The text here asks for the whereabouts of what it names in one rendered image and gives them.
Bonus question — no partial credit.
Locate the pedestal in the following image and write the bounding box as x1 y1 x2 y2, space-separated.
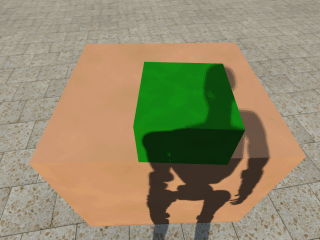
29 42 306 227

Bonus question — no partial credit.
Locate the carton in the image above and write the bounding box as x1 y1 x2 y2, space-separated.
133 62 245 165

